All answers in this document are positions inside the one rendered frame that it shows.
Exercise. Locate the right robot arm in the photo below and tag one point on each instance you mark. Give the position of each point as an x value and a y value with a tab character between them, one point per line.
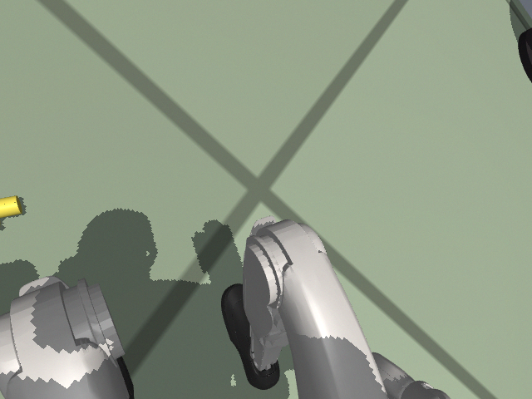
422	390

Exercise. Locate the bottle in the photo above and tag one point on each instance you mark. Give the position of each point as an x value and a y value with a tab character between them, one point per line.
10	206

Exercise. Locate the right robot foot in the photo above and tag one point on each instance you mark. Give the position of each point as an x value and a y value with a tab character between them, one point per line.
237	325

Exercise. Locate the left robot foot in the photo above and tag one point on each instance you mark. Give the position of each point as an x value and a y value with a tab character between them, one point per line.
126	376

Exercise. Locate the right robot hand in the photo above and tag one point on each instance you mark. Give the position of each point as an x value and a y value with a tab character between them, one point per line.
395	380

